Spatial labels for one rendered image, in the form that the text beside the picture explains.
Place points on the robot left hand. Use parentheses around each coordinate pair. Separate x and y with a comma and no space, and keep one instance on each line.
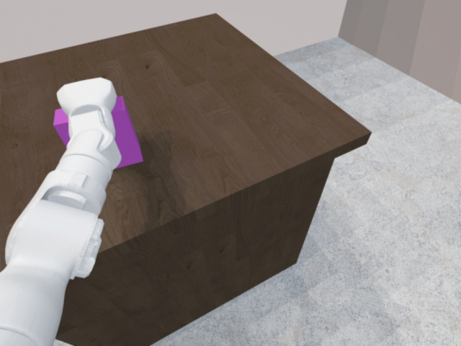
(91,90)

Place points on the robot left forearm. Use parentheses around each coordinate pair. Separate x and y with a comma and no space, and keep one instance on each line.
(81,177)

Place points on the table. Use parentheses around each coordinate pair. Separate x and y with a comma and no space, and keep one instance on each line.
(236,152)

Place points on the robot left upper arm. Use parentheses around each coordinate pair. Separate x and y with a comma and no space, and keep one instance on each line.
(56,243)

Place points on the sponge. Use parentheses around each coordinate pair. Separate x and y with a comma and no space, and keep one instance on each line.
(125,137)

